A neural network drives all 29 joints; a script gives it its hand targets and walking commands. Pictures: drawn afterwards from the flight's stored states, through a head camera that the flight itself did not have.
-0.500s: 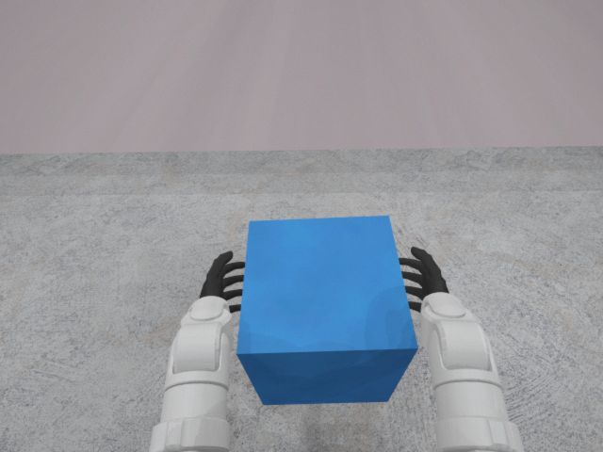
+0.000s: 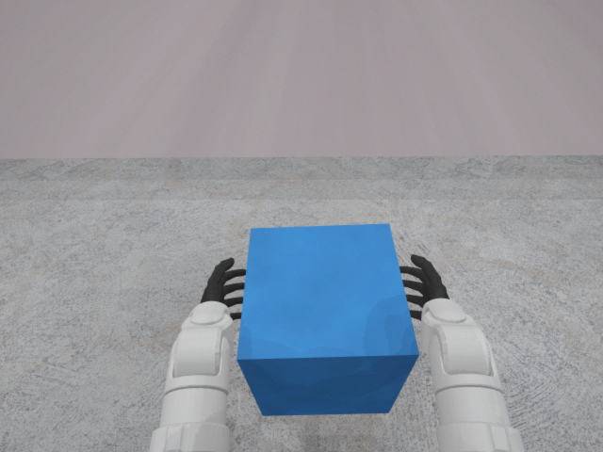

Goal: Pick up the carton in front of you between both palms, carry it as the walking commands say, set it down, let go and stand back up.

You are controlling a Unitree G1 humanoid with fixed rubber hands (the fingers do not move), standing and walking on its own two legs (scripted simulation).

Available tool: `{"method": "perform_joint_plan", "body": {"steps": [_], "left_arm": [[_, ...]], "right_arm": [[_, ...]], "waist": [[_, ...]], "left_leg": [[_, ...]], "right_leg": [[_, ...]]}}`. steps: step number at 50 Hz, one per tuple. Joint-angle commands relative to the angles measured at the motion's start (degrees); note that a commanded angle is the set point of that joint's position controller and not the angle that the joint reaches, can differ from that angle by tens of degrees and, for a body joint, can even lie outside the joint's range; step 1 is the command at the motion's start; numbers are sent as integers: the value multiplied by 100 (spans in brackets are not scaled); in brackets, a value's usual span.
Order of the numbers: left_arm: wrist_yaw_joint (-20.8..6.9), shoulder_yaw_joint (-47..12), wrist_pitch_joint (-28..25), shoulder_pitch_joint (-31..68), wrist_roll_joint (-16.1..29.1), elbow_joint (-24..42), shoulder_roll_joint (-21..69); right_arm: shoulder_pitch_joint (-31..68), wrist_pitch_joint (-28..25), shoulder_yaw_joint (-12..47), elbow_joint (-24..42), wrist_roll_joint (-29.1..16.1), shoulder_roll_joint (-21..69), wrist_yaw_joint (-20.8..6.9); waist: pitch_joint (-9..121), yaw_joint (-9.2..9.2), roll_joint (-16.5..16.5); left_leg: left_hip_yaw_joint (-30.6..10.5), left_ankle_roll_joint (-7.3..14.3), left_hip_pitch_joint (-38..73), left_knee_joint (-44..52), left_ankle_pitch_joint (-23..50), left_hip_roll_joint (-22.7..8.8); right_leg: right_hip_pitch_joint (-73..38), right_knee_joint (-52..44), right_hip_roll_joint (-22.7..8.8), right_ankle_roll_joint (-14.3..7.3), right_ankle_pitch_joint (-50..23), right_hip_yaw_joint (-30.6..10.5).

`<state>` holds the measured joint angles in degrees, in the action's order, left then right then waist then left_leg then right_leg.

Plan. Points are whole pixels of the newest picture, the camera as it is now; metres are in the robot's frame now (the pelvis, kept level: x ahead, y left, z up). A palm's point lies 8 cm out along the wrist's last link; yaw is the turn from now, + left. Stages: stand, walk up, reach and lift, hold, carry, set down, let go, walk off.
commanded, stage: carry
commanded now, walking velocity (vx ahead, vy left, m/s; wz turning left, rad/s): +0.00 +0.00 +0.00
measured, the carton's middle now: (322, 324) +0.31 +0.00 -0.05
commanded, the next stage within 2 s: hold in 0.04 s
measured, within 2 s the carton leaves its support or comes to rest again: neither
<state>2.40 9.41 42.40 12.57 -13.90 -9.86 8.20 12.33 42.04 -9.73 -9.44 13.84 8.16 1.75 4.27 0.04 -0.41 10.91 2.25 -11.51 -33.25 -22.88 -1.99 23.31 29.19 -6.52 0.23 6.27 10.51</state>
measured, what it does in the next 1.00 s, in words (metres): shifts its weight, turning left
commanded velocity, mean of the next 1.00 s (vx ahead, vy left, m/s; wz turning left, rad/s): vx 0.00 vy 0.00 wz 0.00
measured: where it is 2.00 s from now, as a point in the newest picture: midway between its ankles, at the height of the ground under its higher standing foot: outside the picture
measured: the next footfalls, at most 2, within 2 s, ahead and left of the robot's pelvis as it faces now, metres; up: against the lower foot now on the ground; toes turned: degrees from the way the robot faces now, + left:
none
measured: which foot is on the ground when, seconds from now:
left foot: down 0.00-1.00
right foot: down 0.00-1.00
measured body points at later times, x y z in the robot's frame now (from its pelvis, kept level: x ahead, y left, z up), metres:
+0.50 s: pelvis +0.00 -0.05 +0.02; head -0.02 -0.08 +0.46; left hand +0.26 +0.17 +0.05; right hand +0.33 -0.12 +0.04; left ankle -0.05 +0.08 -0.73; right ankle +0.10 -0.17 -0.73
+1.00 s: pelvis +0.01 -0.07 +0.02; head -0.02 -0.10 +0.46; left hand +0.26 +0.16 +0.05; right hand +0.34 -0.13 +0.05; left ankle -0.05 +0.08 -0.73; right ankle +0.10 -0.17 -0.73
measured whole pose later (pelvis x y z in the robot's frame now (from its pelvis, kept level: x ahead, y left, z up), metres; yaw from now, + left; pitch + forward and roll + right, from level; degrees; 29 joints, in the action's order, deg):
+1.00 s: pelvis +0.01 -0.07 +0.02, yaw +16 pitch -6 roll +0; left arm -1.3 15.7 38.5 16.9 -17.3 -19.3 9.2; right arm 16.8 41.1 -13.6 -15.9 18.2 9.1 -0.3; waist -0.6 0.5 -3.0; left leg -9.6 -1.8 -1.9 -21.5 -14.2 -0.5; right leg 7.9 19.5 1.7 0.0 5.9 -2.5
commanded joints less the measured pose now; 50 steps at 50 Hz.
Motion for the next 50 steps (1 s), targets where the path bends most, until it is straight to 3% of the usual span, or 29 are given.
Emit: {"method": "perform_joint_plan", "body": {"steps": [1, 2, 3, 4, 5, 8, 9, 13, 16, 20, 29, 41, 50], "left_arm": [[-1434, -3220, -257, 2565, 1522, 392, 5280], [-1435, -3226, -258, 2570, 1525, 396, 5285], [-1456, -2948, -376, 2205, 1336, 28, 5388], [-1379, -2821, -561, 2072, 1189, 115, 5297], [-1326, -2806, -641, 1925, 1113, 20, 5263], [-1263, -2712, -784, 2070, 1071, -17, 5224], [-1284, -2811, -788, 2249, 1133, -26, 5258], [-1472, -3158, -673, 2797, 1426, 32, 5366], [-1647, -3131, -616, 3092, 1463, -198, 5425], [-1770, -2928, -588, 3185, 1375, -467, 5471], [-1801, -2465, -625, 3094, 1173, -757, 5501], [-1907, -2346, -643, 3306, 1135, -802, 5518], [-1899, -2371, -624, 3321, 1142, -772, 5482]], "right_arm": [[2535, -215, 3204, 323, -1503, 5213, -1411], [2540, -216, 3209, 328, -1507, 5217, -1412], [1985, -248, 3099, 495, -1439, 5158, -1433], [2150, -356, 3238, 695, -1445, 5026, -1432], [2269, -387, 3306, 814, -1521, 5059, -1455], [2581, -480, 3464, 762, -1584, 5000, -1514], [2617, -501, 3459, 687, -1559, 5020, -1523], [2408, -481, 3167, 251, -1326, 5174, -1493], [2408, -469, 2892, -171, -1142, 5309, -1507], [2606, -441, 2803, -433, -1113, 5487, -1571], [3117, -361, 3067, -314, -1264, 5648, -1697], [3149, -318, 2854, -567, -1189, 5609, -1750], [3156, -306, 2748, -652, -1161, 5560, -1765]], "waist": [[1376, 4, -12], [1379, 5, -11], [487, 80, -917], [727, -123, -798], [828, -113, -495], [1054, -206, -229], [990, -162, -309], [894, 201, -318], [645, 327, -274], [577, 250, -156], [840, -73, 223], [847, 8, 212], [772, -1, 146]], "left_leg": [[-596, -18, -247, 764, 1620, -737], [-595, -17, -244, 762, 1627, -737], [-1872, -33, -1022, 1559, 3194, 41], [-1971, -114, -645, 1378, 3875, 93], [-1957, -127, 164, 1268, 4335, 206], [-1884, -161, 728, 1465, 3652, 404], [-1841, -198, 604, 1548, 3161, 430], [-1714, -355, 568, 1553, 2524, 507], [-1652, -387, 43, 1662, 1829, 565], [-1591, -357, -282, 1744, 1549, 634], [-1529, -117, -604, 1779, 1000, 787], [-1507, -39, -545, 1744, 766, 831], [-1475, -78, -598, 1839, 776, 807]], "right_leg": [[-1185, -77, -331, -56, -931, -388], [-1185, -76, -331, -54, -934, -386], [-3166, 42, 1399, -274, -1466, -1244], [-3223, -181, 1222, -262, -1767, -1470], [-2805, -362, 1272, -177, -1937, -1451], [-2683, -604, 1391, -50, -1633, -1361], [-2749, -643, 1400, -56, -1359, -1363], [-2590, -723, 1452, -45, -886, -1343], [-2784, -770, 1437, -37, -575, -1316], [-3074, -870, 1369, 35, -483, -1287], [-3644, -984, 1124, 236, -336, -1425], [-3490, -1154, 1021, 226, 67, -1461], [-3520, -1124, 1087, 201, -72, -1356]]}}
